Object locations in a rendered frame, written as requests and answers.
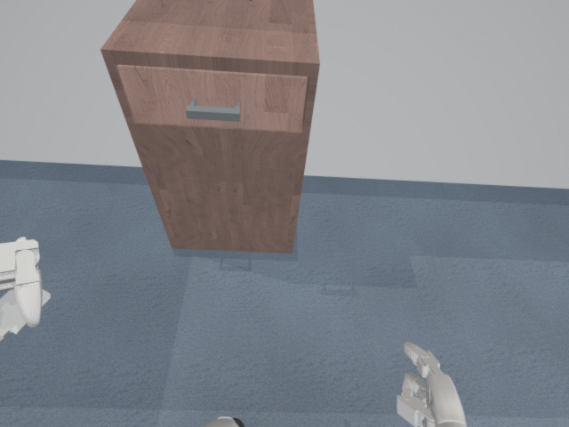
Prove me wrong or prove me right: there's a drawer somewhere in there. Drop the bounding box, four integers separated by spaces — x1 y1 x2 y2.
117 65 308 132

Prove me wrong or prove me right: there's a handle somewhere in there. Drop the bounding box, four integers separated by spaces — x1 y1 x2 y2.
186 99 241 122

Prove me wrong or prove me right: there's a robot right hand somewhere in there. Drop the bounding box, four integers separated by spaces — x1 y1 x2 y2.
397 342 467 427

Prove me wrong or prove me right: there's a robot left hand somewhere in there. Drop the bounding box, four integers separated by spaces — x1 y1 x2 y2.
0 237 51 342

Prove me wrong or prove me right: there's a cabinet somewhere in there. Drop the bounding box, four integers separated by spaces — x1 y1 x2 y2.
100 0 320 254

